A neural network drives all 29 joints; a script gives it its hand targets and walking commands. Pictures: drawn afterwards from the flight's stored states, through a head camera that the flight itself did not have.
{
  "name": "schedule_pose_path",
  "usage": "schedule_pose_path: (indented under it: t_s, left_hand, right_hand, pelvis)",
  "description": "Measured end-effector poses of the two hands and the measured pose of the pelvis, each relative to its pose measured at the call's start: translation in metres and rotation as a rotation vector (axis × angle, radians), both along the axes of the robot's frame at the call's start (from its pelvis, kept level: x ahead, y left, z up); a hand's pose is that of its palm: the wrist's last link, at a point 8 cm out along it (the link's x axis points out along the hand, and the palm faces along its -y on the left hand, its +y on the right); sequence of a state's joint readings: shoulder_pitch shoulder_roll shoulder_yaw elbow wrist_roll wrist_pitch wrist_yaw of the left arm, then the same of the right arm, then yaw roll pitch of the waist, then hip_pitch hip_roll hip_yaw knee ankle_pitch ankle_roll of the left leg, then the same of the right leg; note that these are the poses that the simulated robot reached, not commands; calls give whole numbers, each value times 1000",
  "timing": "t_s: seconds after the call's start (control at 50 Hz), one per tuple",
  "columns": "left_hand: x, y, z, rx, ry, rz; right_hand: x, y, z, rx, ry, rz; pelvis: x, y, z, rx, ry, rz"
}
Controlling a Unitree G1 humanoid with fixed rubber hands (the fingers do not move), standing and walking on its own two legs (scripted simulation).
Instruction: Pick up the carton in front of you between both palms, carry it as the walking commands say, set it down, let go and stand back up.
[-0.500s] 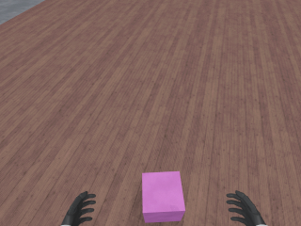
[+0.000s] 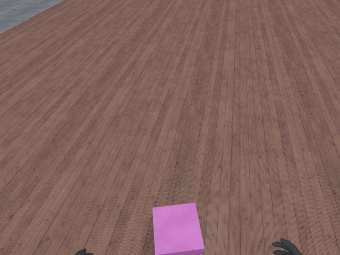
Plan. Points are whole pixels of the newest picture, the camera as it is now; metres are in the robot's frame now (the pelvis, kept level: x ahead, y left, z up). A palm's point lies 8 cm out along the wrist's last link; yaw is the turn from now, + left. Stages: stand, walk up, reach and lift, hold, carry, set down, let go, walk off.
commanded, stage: stand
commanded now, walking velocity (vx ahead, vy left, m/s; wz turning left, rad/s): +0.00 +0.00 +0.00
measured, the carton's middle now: (176, 235) +0.37 +0.00 -0.64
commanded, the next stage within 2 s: none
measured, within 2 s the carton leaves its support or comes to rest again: neither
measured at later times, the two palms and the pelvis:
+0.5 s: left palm out of the picture +0.14 +0.24 -0.12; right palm out of the picture +0.06 -0.27 -0.12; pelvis +0.02 +0.00 -0.01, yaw -5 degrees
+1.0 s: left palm out of the picture +0.12 +0.24 -0.12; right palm out of the picture +0.00 -0.27 -0.13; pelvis +0.01 +0.00 -0.01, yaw -7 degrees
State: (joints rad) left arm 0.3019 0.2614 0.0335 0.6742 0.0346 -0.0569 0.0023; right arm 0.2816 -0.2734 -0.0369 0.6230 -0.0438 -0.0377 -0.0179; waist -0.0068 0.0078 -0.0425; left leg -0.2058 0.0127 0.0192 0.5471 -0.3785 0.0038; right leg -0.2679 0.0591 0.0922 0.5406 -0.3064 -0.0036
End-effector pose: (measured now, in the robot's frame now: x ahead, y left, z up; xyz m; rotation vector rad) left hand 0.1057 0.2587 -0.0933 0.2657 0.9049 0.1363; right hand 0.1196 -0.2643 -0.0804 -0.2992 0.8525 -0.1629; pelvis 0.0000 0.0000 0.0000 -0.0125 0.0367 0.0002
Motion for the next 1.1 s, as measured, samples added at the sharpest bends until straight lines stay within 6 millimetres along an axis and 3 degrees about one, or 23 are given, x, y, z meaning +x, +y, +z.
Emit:
schedule_pose_path:
  t_s: [0.1, 0.36, 0.76, 1.1]
  left_hand:
    - [9, -3, -12, -5, 33, -21]
    - [32, -14, -24, -8, 68, -57]
    - [20, -18, -28, 15, 137, -82]
    - [6, -17, -28, 20, 178, -88]
  right_hand:
    - [-15, -6, -8, -8, 45, -54]
    - [-45, -1, -30, 20, 149, -138]
    - [-94, -7, -42, 25, 265, -208]
    - [-132, 1, -48, 50, 351, -237]
  pelvis:
    - [11, 0, -4, 1, 21, -21]
    - [25, 0, -12, 12, 31, -63]
    - [16, -2, -12, 22, 6, -104]
    - [7, -1, -8, 22, -14, -121]
